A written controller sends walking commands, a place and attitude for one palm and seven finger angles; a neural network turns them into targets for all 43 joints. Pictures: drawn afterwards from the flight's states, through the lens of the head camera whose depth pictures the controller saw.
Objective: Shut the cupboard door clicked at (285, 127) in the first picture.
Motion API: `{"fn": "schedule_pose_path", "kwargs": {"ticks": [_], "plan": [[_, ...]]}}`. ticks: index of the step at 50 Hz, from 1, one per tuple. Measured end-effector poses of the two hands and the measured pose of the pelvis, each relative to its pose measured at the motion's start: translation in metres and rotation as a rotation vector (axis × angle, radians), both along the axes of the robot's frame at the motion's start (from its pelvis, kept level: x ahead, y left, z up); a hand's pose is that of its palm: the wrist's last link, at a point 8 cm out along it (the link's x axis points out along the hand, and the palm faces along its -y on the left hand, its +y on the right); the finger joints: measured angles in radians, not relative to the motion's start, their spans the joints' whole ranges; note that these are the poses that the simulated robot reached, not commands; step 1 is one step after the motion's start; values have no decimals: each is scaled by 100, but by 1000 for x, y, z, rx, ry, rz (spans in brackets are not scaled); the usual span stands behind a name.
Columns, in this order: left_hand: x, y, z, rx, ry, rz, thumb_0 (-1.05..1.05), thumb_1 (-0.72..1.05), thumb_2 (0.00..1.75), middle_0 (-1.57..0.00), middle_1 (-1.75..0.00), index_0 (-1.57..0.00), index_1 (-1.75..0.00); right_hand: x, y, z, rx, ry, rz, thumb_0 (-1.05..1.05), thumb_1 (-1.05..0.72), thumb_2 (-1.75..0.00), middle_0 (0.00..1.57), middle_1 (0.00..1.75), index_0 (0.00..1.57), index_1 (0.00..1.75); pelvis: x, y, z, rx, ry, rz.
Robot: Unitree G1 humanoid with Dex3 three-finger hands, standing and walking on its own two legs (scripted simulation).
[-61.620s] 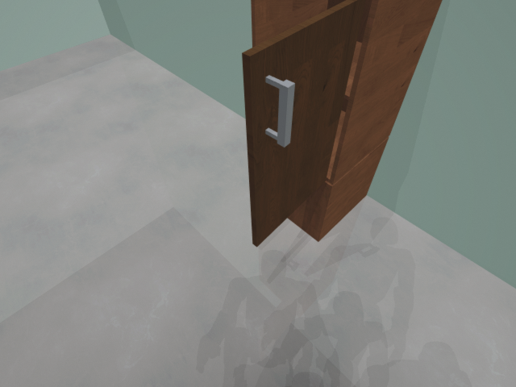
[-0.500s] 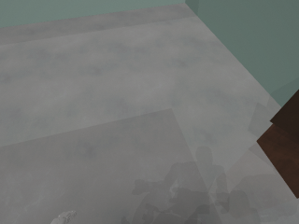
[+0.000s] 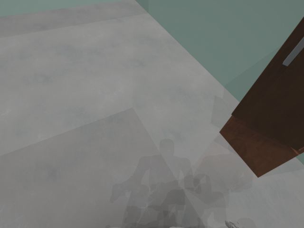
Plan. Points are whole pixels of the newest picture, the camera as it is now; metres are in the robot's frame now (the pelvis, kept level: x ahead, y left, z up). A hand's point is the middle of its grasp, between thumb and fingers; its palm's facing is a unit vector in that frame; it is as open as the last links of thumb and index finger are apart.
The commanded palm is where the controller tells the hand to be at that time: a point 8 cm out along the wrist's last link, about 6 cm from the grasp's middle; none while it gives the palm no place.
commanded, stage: turn to face it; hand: left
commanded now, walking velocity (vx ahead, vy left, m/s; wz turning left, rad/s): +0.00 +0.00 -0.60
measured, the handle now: (299, 46) +0.71 -0.45 +0.14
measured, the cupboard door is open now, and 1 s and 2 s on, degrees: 25 25 25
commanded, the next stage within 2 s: take the last steps up to it in 0.82 s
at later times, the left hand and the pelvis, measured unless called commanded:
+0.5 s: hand (112, 210) +0.18 +0.12 -0.14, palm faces -0.28 -0.92 -0.29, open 7.4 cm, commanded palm none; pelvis +0.01 -0.04 +0.00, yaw -17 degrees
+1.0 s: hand (105, 208) +0.18 +0.15 -0.17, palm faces -0.38 -0.90 -0.19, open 7.4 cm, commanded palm none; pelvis +0.05 -0.01 +0.01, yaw -27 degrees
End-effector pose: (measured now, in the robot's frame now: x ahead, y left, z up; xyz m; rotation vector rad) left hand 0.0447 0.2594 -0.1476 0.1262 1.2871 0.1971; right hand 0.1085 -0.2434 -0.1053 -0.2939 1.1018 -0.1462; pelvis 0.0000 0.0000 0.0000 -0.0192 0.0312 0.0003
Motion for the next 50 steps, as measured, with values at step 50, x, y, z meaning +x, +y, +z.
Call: {"fn": "schedule_pose_path", "kwargs": {"ticks": [50], "plan": [[153, -64, 10, -8, 32, -474, 1, 91, 90, -20, -30, -20, -29, -109, -3, -6, 59, 97, -519, 0, -91, -89, 21, 30, 20, 30, 52, -13, 10, -16, -15, -466]]}}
